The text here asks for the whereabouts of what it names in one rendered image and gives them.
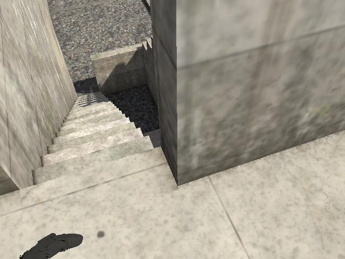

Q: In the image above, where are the stairs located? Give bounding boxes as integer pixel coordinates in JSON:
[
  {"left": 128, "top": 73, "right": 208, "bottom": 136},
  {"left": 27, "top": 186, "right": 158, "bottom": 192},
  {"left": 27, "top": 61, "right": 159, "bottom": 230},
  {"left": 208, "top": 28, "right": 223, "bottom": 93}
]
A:
[{"left": 32, "top": 91, "right": 154, "bottom": 185}]

